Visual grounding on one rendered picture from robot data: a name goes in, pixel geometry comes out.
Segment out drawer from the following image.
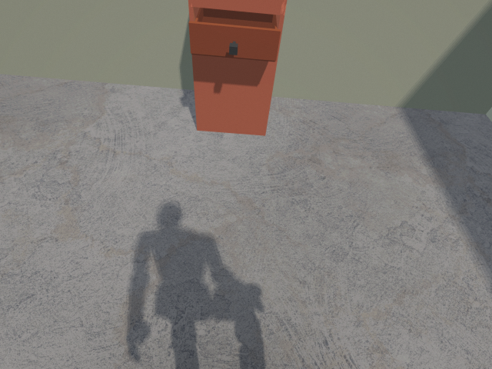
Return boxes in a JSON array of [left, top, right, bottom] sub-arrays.
[[188, 8, 281, 62]]

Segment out handle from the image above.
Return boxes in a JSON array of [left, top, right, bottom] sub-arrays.
[[229, 42, 238, 55]]

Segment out cabinet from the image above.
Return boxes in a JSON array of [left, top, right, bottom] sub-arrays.
[[188, 0, 287, 136]]

